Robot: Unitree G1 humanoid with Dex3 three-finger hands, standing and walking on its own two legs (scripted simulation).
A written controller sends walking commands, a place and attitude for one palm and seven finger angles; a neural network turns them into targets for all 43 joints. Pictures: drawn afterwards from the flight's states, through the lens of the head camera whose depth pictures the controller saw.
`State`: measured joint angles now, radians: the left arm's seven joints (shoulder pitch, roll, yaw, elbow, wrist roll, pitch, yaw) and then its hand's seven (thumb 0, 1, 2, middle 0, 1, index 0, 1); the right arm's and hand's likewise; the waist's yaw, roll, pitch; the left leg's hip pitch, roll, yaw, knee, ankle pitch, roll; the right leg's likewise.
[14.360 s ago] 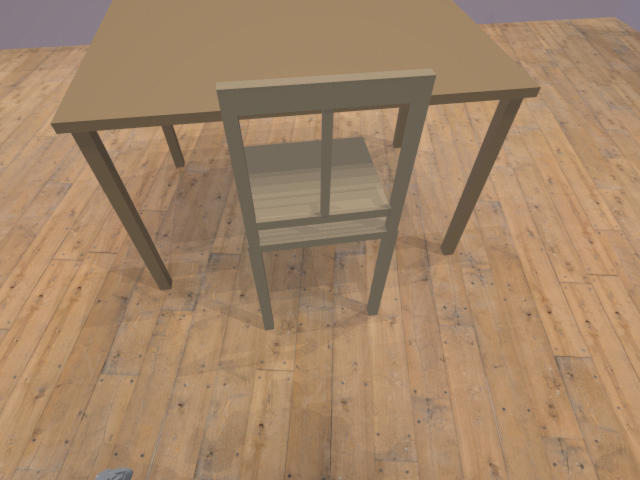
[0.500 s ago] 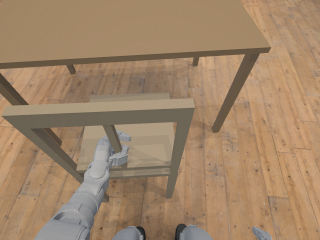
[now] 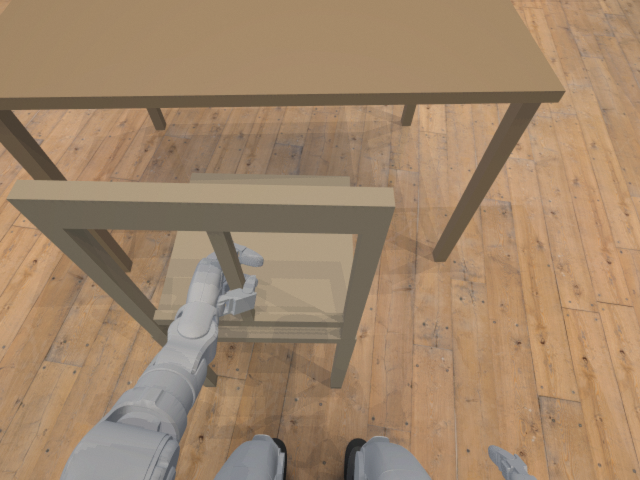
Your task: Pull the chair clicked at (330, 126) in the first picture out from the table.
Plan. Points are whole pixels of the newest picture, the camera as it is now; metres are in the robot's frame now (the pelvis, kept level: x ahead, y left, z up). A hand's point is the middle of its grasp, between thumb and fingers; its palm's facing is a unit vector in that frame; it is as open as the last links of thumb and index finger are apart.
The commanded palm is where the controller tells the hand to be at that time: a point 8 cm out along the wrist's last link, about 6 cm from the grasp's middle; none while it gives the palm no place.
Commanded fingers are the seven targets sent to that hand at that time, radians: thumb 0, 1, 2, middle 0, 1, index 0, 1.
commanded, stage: step backward, pulling the chair out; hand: left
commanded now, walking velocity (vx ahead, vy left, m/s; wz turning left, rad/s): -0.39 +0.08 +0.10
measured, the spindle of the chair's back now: (235, 279) +0.38 +0.14 -0.06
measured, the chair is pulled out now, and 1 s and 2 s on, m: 0.19 0.32 0.63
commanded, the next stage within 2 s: stop walking, hand still on the chair in 1.64 s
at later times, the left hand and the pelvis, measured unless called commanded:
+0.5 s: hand (230, 314) +0.32 +0.14 -0.05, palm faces -0.05 -0.98 -0.18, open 5.3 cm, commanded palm +0.33 +0.19 -0.05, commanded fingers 0.00 0.90 0.90 -0.50 -1.45 -0.50 -1.45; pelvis -0.03 +0.01 +0.01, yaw +4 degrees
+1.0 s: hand (218, 385) +0.23 +0.14 -0.05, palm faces +0.01 -0.98 -0.19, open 5.3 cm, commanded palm +0.22 +0.19 -0.05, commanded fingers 0.00 0.90 0.90 -0.50 -1.45 -0.50 -1.45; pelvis -0.13 -0.01 +0.01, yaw +3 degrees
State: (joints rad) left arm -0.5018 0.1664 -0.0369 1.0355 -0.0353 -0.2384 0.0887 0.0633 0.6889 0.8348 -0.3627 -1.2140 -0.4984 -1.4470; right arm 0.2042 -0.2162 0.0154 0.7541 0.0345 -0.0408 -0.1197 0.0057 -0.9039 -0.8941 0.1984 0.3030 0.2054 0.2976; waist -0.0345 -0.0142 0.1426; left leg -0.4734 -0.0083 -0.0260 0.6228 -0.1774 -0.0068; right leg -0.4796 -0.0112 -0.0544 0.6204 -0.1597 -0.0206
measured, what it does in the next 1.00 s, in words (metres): walks backwards: left foot, then right foot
